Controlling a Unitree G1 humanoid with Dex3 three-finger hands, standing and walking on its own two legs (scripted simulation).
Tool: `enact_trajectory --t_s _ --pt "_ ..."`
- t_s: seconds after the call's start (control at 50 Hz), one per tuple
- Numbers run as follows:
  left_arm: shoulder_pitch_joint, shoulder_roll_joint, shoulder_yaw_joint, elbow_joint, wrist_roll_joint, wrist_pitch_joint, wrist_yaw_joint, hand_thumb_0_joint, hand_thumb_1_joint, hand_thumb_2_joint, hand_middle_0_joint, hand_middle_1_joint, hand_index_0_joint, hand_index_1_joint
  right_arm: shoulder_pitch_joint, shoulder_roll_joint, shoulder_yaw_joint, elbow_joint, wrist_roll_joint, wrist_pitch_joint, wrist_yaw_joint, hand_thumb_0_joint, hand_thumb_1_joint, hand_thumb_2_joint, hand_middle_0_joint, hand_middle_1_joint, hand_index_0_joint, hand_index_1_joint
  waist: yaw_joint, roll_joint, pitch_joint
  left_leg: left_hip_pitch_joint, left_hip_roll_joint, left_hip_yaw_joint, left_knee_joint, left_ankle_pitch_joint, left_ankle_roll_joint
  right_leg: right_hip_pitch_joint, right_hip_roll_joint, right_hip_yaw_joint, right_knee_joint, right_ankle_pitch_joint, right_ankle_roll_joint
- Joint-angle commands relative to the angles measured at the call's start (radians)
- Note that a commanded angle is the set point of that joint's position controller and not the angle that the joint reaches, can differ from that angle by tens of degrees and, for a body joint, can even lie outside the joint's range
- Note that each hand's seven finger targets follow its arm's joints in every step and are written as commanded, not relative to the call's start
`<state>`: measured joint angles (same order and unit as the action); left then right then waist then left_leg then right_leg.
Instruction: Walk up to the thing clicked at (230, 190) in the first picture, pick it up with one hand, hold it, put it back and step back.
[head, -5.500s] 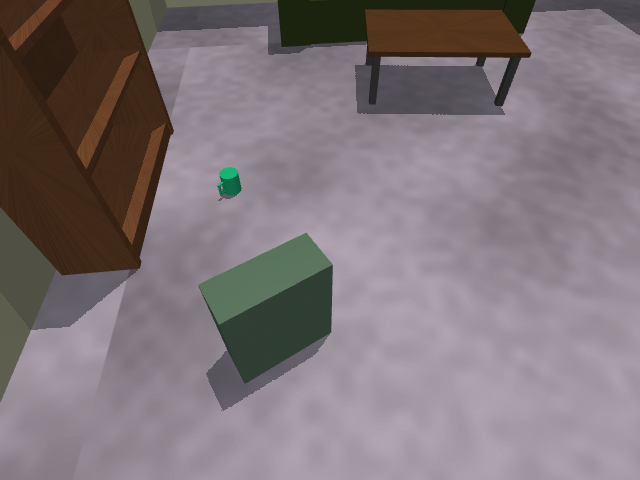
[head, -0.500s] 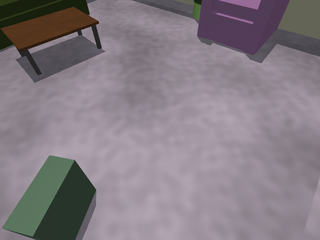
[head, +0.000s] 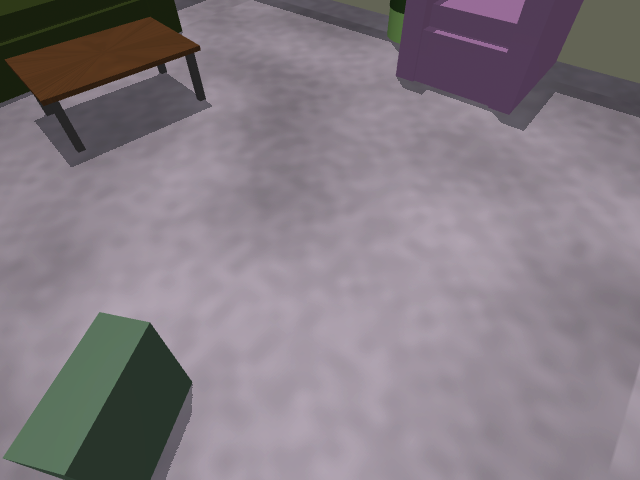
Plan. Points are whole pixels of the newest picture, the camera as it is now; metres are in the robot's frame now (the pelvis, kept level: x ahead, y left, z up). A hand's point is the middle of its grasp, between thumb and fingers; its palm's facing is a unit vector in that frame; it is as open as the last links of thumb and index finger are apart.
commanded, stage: stand
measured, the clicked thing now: out of the picture +0.70 +1.31 -0.73
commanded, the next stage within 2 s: walk up in 0.34 s
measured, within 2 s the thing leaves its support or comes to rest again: neither
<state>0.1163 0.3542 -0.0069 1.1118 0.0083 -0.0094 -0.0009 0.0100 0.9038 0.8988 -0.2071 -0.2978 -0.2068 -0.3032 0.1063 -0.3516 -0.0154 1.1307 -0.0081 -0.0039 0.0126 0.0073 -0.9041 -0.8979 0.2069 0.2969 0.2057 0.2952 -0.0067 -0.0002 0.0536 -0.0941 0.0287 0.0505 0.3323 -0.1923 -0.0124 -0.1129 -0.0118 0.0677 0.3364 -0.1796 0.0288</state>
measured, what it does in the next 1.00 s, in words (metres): walks ahead: right foot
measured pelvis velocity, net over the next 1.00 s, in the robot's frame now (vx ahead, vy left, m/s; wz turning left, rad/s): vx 0.19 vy -0.07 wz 0.01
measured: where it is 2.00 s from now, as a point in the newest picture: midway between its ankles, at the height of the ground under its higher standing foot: (343, 325)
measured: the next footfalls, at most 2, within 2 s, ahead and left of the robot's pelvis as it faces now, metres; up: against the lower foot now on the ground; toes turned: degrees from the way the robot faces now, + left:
right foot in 0.64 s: +0.16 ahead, -0.18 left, +0.00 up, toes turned -8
left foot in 1.10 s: +0.42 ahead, +0.08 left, +0.00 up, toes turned +6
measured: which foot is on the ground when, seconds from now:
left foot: down 0.00-0.64, up 0.66-1.00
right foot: down 0.00-0.38, up 0.40-0.62, down 0.64-1.00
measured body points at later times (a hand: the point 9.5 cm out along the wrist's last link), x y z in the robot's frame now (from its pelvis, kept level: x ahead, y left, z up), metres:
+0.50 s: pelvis +0.01 -0.01 +0.00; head +0.01 -0.02 +0.45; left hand +0.09 +0.31 -0.12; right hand +0.06 -0.33 -0.13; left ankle -0.01 +0.12 -0.75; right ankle +0.02 -0.14 -0.71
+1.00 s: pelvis +0.19 -0.07 -0.01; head +0.20 -0.08 +0.44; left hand +0.21 +0.25 -0.12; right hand +0.27 -0.40 -0.13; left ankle +0.32 +0.08 -0.71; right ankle +0.12 -0.18 -0.75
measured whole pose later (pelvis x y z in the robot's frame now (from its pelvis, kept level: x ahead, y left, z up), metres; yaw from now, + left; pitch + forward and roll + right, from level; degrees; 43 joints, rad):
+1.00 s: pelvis +0.19 -0.07 -0.01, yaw +0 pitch -2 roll -2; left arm 0.32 0.39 0.07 0.98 0.02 -0.09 -0.05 0.01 0.90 0.90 -0.21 -0.30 -0.21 -0.30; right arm 0.23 -0.43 -0.08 0.97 -0.02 -0.01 0.11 0.01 -0.90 -0.90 0.21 0.30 0.20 0.30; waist 0.04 0.05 0.04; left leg -0.55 0.06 -0.08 0.78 -0.13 -0.02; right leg 0.02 0.02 -0.14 0.30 -0.29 -0.02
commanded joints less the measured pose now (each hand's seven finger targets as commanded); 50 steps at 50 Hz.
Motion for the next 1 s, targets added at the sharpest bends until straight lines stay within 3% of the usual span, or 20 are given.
enact_trajectory --t_s 0.0,0.3,0.32,0.34,0.38,0.4,0.42,0.46,0.54,0.58,0.6,0.62,0.64,0.66,0.68,0.72,0.74,0.76,0.86,0.98 --pt "-0.034 0.217 0.041 -0.062 0.003 -0.021 0.014 0.000 0.900 0.900 -0.200 -0.300 -0.200 -0.300 -0.040 -0.212 -0.040 -0.061 -0.001 -0.020 -0.014 0.000 -0.900 -0.900 0.200 0.300 0.200 0.300 -0.004 0.000 -0.083 0.047 0.112 -0.090 -0.049 0.133 0.032 -0.022 -0.107 0.061 -0.049 0.192 -0.044" --pt "-0.030 0.215 0.042 -0.062 0.002 -0.021 0.012 0.000 0.900 0.900 -0.200 -0.300 -0.200 -0.300 -0.038 -0.217 -0.043 -0.065 0.001 -0.020 -0.015 0.000 -0.900 -0.900 0.200 0.300 0.200 0.300 -0.001 -0.003 -0.081 0.042 0.112 -0.095 -0.056 0.113 0.035 -0.020 -0.105 0.058 -0.043 0.157 -0.045" --pt "0.016 0.308 0.107 -0.115 0.022 -0.033 -0.021 0.000 0.900 0.900 -0.200 -0.300 -0.200 -0.300 0.036 -0.315 -0.108 -0.122 -0.017 -0.042 0.012 0.000 -0.900 -0.900 0.200 0.300 0.200 0.300 -0.005 -0.004 -0.186 0.082 0.104 -0.123 0.011 -0.443 0.105 -0.064 -0.041 0.047 0.049 -0.368 -0.076" --pt "-0.022 0.300 0.109 -0.120 0.033 -0.032 -0.035 0.000 0.900 0.900 -0.200 -0.300 -0.200 -0.300 0.067 -0.337 -0.127 -0.105 -0.028 -0.044 0.024 0.000 -0.900 -0.900 0.200 0.300 0.200 0.300 -0.029 0.041 -0.100 0.059 0.139 -0.182 -0.032 -0.636 0.128 -0.229 -0.031 0.037 0.126 -0.501 -0.079" --pt "-0.113 0.264 0.110 -0.174 0.033 -0.024 -0.055 0.000 0.900 0.900 -0.200 -0.300 -0.200 -0.300 0.076 -0.377 -0.151 -0.121 -0.027 -0.047 0.028 0.000 -0.900 -0.900 0.200 0.300 0.200 0.300 -0.067 0.214 0.061 0.013 0.347 -0.391 -0.258 -0.727 0.221 -0.473 0.002 -0.077 0.460 -0.318 -0.040" --pt "-0.134 0.265 0.111 -0.193 0.032 -0.029 -0.056 0.000 0.900 0.900 -0.200 -0.300 -0.200 -0.300 0.082 -0.376 -0.153 -0.136 -0.031 -0.057 0.029 0.000 -0.900 -0.900 0.200 0.300 0.200 0.300 -0.069 0.155 0.117 0.009 0.414 -0.456 -0.274 -0.630 0.256 -0.549 -0.043 -0.023 0.494 -0.294 -0.034" --pt "-0.125 0.259 0.110 -0.196 0.028 -0.036 -0.061 0.000 0.900 0.900 -0.200 -0.300 -0.200 -0.300 0.079 -0.365 -0.155 -0.144 -0.032 -0.066 0.027 0.000 -0.900 -0.900 0.200 0.300 0.200 0.300 -0.057 0.119 0.111 0.062 0.414 -0.438 -0.264 -0.526 0.260 -0.552 -0.079 0.000 0.448 -0.280 -0.043" --pt "-0.075 0.264 0.109 -0.184 0.020 -0.048 -0.078 0.000 0.900 0.900 -0.200 -0.300 -0.200 -0.300 0.056 -0.326 -0.145 -0.171 -0.030 -0.071 0.030 0.000 -0.900 -0.900 0.200 0.300 0.200 0.300 -0.034 0.098 0.033 0.114 0.320 -0.310 -0.224 -0.435 0.228 -0.495 -0.075 -0.024 0.410 -0.285 -0.037" --pt "0.035 0.255 0.126 -0.177 0.018 -0.040 -0.097 0.000 0.900 0.900 -0.200 -0.300 -0.200 -0.300 -0.022 -0.345 -0.156 -0.213 -0.032 -0.061 0.043 0.000 -0.900 -0.900 0.200 0.300 0.200 0.300 0.023 0.218 -0.014 -0.082 0.232 -0.144 -0.164 -0.442 0.178 -0.191 -0.063 -0.111 0.281 -0.168 -0.031" --pt "0.216 0.270 0.145 -0.106 0.017 -0.048 -0.080 0.000 0.900 0.900 -0.200 -0.300 -0.200 -0.300 -0.101 -0.303 -0.143 -0.239 -0.031 -0.048 0.045 0.000 -0.900 -0.900 0.200 0.300 0.200 0.300 0.126 0.119 -0.062 -0.278 0.160 -0.033 0.053 -0.489 0.141 0.113 -0.025 -0.163 0.174 -0.029 -0.036" --pt "0.370 0.308 0.165 -0.053 0.018 -0.054 -0.066 0.000 0.900 0.900 -0.200 -0.300 -0.200 -0.300 -0.101 -0.254 -0.127 -0.249 -0.044 -0.043 0.041 0.000 -0.900 -0.900 0.200 0.300 0.200 0.300 0.195 -0.038 -0.112 -0.439 0.087 0.029 0.302 -0.532 0.113 0.310 -0.009 -0.150 0.186 -0.081 -0.038" --pt "0.474 0.380 0.188 -0.039 0.032 -0.059 -0.046 0.000 0.900 0.900 -0.200 -0.300 -0.200 -0.300 -0.070 -0.164 -0.093 -0.260 -0.046 -0.039 0.042 0.000 -0.900 -0.900 0.200 0.300 0.200 0.300 0.242 -0.323 -0.095 -0.627 -0.048 0.068 0.652 -0.553 0.086 0.356 -0.119 0.057 0.019 -0.383 -0.050" --pt "0.380 0.428 0.194 -0.107 0.046 -0.069 -0.034 0.000 0.900 0.900 -0.200 -0.300 -0.200 -0.300 -0.017 -0.157 -0.085 -0.273 -0.021 -0.032 0.042 0.000 -0.900 -0.900 0.200 0.300 0.200 0.300 0.191 -0.321 -0.044 -0.708 -0.109 -0.128 0.843 -0.443 0.043 0.221 -0.335 0.472 -0.187 -0.754 -0.091" --pt "0.209 0.446 0.182 -0.171 0.033 -0.070 -0.030 0.000 0.900 0.900 -0.200 -0.300 -0.200 -0.300 0.016 -0.244 -0.107 -0.263 -0.009 -0.027 0.041 0.000 -0.900 -0.900 0.200 0.300 0.200 0.300 0.111 -0.182 0.020 -0.636 -0.055 -0.198 0.855 -0.334 0.039 0.052 -0.428 0.608 -0.320 -0.863 -0.133" --pt "0.124 0.454 0.173 -0.207 0.023 -0.078 -0.033 0.000 0.900 0.900 -0.200 -0.300 -0.200 -0.300 0.024 -0.289 -0.118 -0.249 -0.009 -0.031 0.042 0.000 -0.900 -0.900 0.200 0.300 0.200 0.300 0.070 -0.157 0.092 -0.609 0.009 -0.218 0.846 -0.255 0.049 -0.061 -0.427 0.602 -0.340 -0.854 -0.182" --pt "0.046 0.371 0.152 -0.218 0.016 -0.091 -0.033 0.000 0.900 0.900 -0.200 -0.300 -0.200 -0.300 0.076 -0.314 -0.121 -0.197 0.005 -0.040 0.052 0.000 -0.900 -0.900 0.200 0.300 0.200 0.300 0.008 -0.121 0.129 -0.525 0.055 -0.218 0.790 -0.146 0.036 -0.127 -0.314 0.356 -0.290 -0.613 -0.170" --pt "0.040 0.345 0.148 -0.220 0.006 -0.095 -0.034 0.000 0.900 0.900 -0.200 -0.300 -0.200 -0.300 0.125 -0.307 -0.117 -0.177 0.008 -0.040 0.056 0.000 -0.900 -0.900 0.200 0.300 0.200 0.300 -0.007 -0.125 0.099 -0.485 0.046 -0.216 0.743 -0.093 0.036 -0.111 -0.253 0.230 -0.260 -0.508 -0.134" --pt "0.040 0.336 0.144 -0.218 0.002 -0.097 -0.033 0.000 0.900 0.900 -0.200 -0.300 -0.200 -0.300 0.165 -0.294 -0.115 -0.167 0.007 -0.037 0.061 0.000 -0.900 -0.900 0.200 0.300 0.200 0.300 -0.016 -0.128 0.098 -0.463 0.039 -0.195 0.721 -0.049 0.026 -0.131 -0.242 0.158 -0.252 -0.452 -0.134" --pt "0.096 0.333 0.149 -0.227 0.003 -0.116 -0.022 0.000 0.900 0.900 -0.200 -0.300 -0.200 -0.300 0.097 -0.283 -0.121 -0.214 -0.006 -0.030 0.084 0.000 -0.900 -0.900 0.200 0.300 0.200 0.300 0.011 -0.078 0.114 -0.533 0.032 -0.172 0.586 0.056 -0.015 -0.084 -0.249 0.064 -0.286 -0.410 -0.158" --pt "0.157 0.342 0.165 -0.227 0.009 -0.108 -0.028 0.000 0.900 0.900 -0.200 -0.300 -0.200 -0.300 -0.032 -0.243 -0.104 -0.289 -0.021 -0.043 0.097 0.000 -0.900 -0.900 0.200 0.300 0.200 0.300 0.058 -0.050 0.080 -0.506 0.074 -0.078 0.304 0.064 0.002 0.100 -0.217 -0.085 -0.176 -0.126 -0.175"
